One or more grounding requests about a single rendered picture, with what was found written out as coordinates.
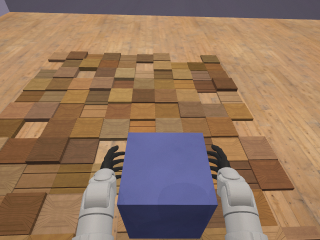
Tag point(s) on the robot left forearm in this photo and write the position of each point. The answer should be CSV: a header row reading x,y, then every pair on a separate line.
x,y
95,221

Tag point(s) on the robot right forearm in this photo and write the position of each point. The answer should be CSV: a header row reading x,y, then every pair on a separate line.
x,y
239,207

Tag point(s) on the carton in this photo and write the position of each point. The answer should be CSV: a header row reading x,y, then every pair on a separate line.
x,y
166,189

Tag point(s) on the right robot hand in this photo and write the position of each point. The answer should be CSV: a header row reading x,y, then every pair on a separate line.
x,y
221,160

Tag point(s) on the left robot hand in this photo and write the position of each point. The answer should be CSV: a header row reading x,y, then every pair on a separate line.
x,y
108,162

